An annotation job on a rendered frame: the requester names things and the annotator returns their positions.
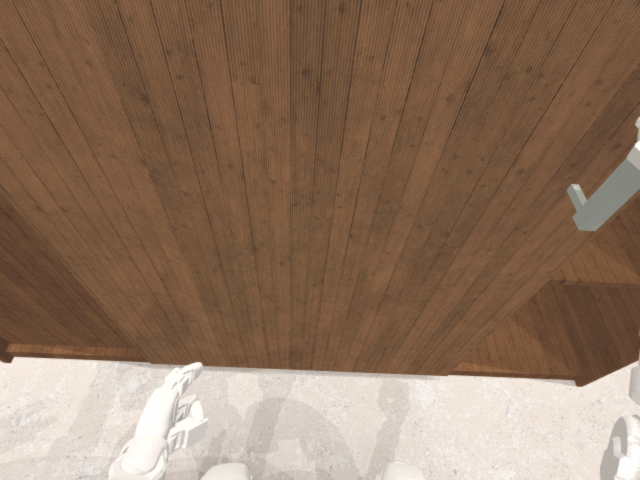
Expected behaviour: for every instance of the wardrobe door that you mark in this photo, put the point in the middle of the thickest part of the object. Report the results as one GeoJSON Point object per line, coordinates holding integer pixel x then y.
{"type": "Point", "coordinates": [41, 302]}
{"type": "Point", "coordinates": [369, 186]}

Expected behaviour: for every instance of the left robot hand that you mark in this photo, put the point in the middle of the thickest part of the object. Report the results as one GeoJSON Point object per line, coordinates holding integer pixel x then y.
{"type": "Point", "coordinates": [164, 414]}

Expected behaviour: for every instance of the robot left forearm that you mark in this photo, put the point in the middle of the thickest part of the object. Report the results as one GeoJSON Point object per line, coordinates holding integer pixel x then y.
{"type": "Point", "coordinates": [144, 457]}

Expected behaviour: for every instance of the right robot upper arm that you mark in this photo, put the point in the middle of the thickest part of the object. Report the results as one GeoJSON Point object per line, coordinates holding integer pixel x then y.
{"type": "Point", "coordinates": [621, 459]}

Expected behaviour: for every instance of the handle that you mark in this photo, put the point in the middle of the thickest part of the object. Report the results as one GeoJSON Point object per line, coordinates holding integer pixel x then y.
{"type": "Point", "coordinates": [620, 186]}

